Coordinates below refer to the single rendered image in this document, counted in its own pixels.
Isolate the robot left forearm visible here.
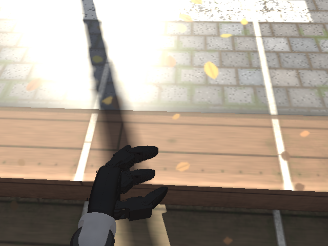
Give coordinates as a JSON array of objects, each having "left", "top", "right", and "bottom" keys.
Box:
[{"left": 70, "top": 212, "right": 116, "bottom": 246}]

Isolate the left robot hand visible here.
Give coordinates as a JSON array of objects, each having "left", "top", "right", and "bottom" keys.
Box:
[{"left": 87, "top": 145, "right": 168, "bottom": 221}]

